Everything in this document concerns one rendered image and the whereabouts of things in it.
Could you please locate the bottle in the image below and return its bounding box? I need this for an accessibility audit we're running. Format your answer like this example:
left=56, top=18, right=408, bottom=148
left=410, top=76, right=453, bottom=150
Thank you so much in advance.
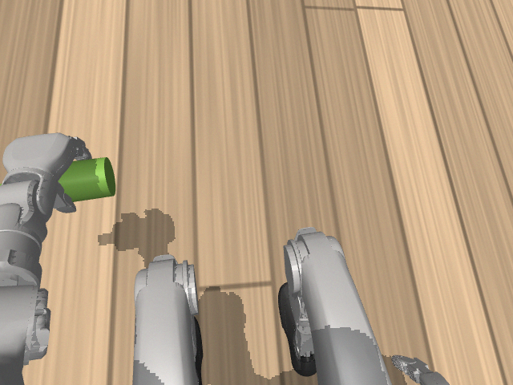
left=0, top=157, right=115, bottom=202

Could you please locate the left robot hand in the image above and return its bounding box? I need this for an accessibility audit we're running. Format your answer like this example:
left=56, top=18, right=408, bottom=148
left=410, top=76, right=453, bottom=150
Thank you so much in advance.
left=2, top=133, right=92, bottom=213

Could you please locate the right robot hand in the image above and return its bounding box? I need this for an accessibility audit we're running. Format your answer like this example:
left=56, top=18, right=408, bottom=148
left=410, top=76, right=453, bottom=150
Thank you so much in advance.
left=391, top=355, right=450, bottom=385

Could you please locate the left robot arm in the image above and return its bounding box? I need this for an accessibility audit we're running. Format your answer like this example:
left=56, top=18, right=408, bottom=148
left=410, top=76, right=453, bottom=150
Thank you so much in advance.
left=0, top=168, right=59, bottom=385

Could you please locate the right robot foot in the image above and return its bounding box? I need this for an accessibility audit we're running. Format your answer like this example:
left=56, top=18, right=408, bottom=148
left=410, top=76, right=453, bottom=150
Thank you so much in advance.
left=278, top=282, right=317, bottom=377

